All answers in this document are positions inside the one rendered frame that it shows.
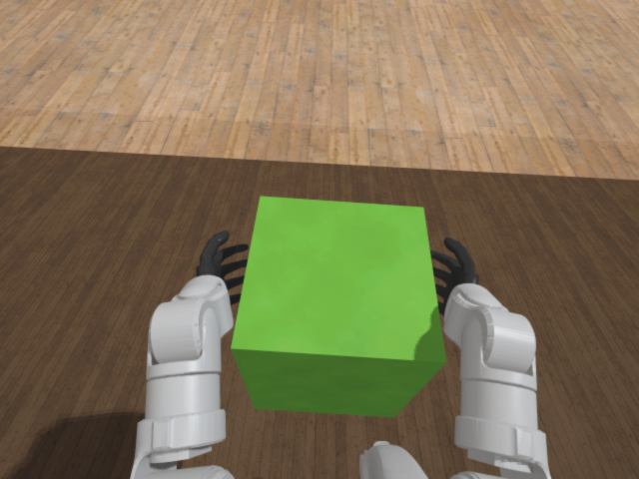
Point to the carton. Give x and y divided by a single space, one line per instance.
338 312

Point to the right robot hand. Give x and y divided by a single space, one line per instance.
462 271

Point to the robot right forearm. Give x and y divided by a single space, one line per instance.
498 408

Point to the robot left forearm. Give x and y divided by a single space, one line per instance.
183 415

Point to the robot right thigh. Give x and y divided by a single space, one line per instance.
389 462

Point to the left robot hand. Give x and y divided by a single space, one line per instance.
211 259

